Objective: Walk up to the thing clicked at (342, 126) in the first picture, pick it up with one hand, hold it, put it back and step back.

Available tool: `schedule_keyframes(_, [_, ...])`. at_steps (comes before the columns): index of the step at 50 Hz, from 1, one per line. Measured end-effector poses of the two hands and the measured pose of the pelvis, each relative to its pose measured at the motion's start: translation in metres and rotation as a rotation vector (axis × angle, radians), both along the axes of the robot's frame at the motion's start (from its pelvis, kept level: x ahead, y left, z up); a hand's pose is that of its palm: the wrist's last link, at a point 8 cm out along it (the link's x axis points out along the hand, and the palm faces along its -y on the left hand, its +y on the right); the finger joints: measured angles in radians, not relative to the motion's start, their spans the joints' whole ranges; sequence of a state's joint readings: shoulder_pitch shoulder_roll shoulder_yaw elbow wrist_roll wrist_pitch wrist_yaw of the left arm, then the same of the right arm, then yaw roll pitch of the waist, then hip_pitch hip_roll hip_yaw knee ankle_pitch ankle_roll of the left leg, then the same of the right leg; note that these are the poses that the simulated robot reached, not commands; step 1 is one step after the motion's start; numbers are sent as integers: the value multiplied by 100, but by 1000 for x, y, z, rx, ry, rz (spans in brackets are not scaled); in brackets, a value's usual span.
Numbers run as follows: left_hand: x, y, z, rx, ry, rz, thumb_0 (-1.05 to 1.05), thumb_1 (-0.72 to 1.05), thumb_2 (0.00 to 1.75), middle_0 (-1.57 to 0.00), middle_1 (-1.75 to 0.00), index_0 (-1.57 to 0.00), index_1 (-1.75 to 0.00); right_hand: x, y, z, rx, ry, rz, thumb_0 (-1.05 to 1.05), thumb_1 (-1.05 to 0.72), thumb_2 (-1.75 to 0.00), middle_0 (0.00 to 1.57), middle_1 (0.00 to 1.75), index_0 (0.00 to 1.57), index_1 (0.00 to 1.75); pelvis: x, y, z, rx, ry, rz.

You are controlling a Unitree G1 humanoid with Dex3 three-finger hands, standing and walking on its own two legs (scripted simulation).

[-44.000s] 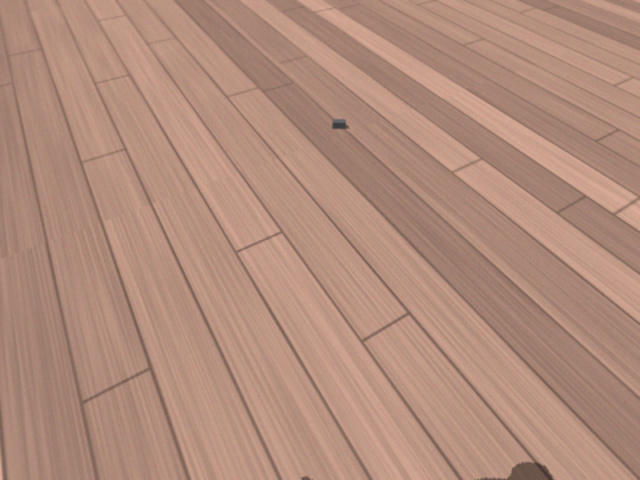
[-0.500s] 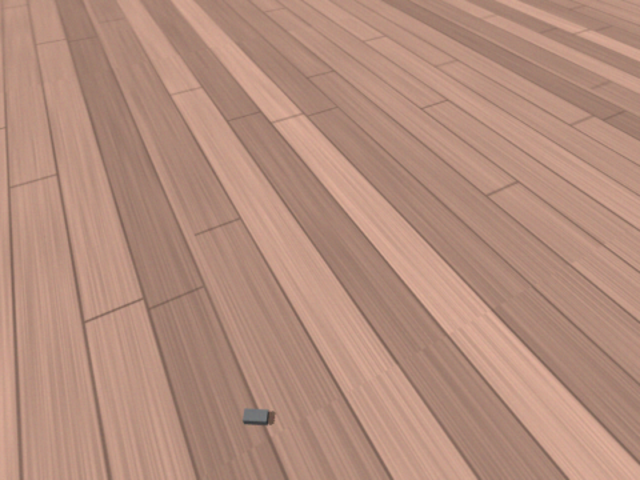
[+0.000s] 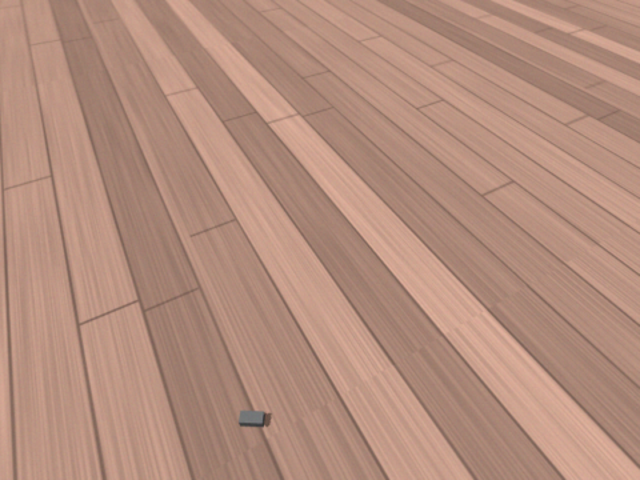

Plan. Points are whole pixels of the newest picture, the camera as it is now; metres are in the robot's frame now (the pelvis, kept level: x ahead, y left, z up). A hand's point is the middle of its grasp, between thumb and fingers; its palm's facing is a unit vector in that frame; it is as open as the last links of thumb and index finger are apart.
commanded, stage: stand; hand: left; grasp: from above
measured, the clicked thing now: (252, 418) +0.40 +0.21 -0.76
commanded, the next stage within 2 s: step back in 0.56 s
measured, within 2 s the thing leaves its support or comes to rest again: neither
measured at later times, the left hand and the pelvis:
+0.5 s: hand out of the picture +0.08 +0.24 -0.16, palm faces -0.01 -0.94 -0.34, open 7.3 cm; pelvis +0.01 +0.00 +0.00, yaw +0 degrees
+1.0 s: hand out of the picture +0.09 +0.32 -0.18, palm faces -0.02 -0.93 -0.36, open 7.3 cm; pelvis -0.06 +0.06 -0.02, yaw +0 degrees
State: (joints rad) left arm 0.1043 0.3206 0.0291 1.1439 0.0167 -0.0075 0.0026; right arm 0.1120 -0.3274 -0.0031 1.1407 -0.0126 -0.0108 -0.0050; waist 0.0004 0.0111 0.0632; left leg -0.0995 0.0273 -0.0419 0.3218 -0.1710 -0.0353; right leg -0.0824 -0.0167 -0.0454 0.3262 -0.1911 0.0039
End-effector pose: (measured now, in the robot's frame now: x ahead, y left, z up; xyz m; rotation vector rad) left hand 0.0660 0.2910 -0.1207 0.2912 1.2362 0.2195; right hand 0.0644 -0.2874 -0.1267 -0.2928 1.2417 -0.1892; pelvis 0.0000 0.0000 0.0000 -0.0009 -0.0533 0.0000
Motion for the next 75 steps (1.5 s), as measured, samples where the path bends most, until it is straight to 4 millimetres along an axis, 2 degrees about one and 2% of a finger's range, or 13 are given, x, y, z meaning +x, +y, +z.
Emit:
schedule_keyframes(12, [2, 0, 0, 2, 13, -8, 0, 91, 90, -20, -30, -21, -30, -5, -3, -1, 2, 33, -4, 1, -91, -90, 21, 30, 21, 30, 4, -2, 0, 0, 11, 2])
schedule_keyframes(28, [14, -2, 2, 4, -12, -26, 0, 91, 90, -20, -30, -21, -30, 7, -6, 1, -2, 2, 1, 1, -91, -90, 21, 30, 21, 30, 7, -3, 0, 3, 11, -3])
schedule_keyframes(34, [13, 12, 1, 24, -29, -5, 0, 90, 90, -20, -30, -21, -30, 9, -11, -1, -15, -15, -8, 1, -91, -90, 21, 30, 21, 30, -11, 2, -6, -5, 15, 0])
schedule_keyframes(39, [17, 35, -5, 49, -44, -48, 0, 90, 90, -20, -30, -21, -30, -7, -8, 2, -57, -11, -17, 1, -91, -90, 21, 30, 21, 30, -27, 21, -13, 5, 24, -3])
schedule_keyframes(43, [30, 58, -19, 41, -98, -67, 0, 90, 90, -20, -30, -21, -30, -33, 2, 0, -112, 23, -6, 1, -91, -90, 21, 30, 21, 30, -38, 41, -27, -9, 30, 15])
schedule_keyframes(47, [30, 68, -23, 33, -114, -63, 0, 91, 90, -20, -30, -21, -30, -62, 21, 5, -113, 79, 0, 1, -91, -90, 21, 30, 21, 30, -54, 51, -23, -16, 26, 17])
schedule_keyframes(50, [19, 69, -22, 22, -100, -69, 0, 91, 90, -20, -30, -21, -30, -75, 31, 11, -114, 83, -7, 1, -91, -90, 21, 30, 21, 30, -62, 56, -17, -21, 35, 3])
schedule_keyframes(58, [-31, 70, -22, 26, -27, -109, 0, 91, 90, -20, -30, -21, -30, -86, 44, 7, -90, -41, -27, 1, -90, -90, 21, 30, 21, 30, -92, 62, -18, -17, 19, -48])
schedule_keyframes(64, [-69, 64, -17, 53, -37, -126, 0, 91, 90, -20, -30, -21, -30, -104, 33, -8, -58, -100, -20, 1, -90, -90, 21, 30, 21, 30, -125, 51, -28, -2, 10, -79])
schedule_keyframes(67, [-96, 57, -11, 65, -44, -120, 0, 91, 90, -20, -30, -21, -30, -117, 22, -15, -45, -113, -32, 1, -90, -90, 21, 30, 21, 30, -142, 44, -30, -19, 0, -70])
schedule_keyframes(71, [-130, 54, 2, 71, -42, -96, 0, 90, 90, -20, -30, -21, -30, -137, 15, -10, -42, -96, -34, 1, -91, -90, 21, 30, 21, 30, -161, 42, -21, 18, 0, -70])
schedule_keyframes(75, [-147, 56, 10, 82, -70, -84, 1, 90, 90, -20, -30, -21, -30, -166, 13, -5, -58, -63, -12, 1, -91, -90, 21, 30, 21, 30, -180, 44, -17, 22, 14, -48])
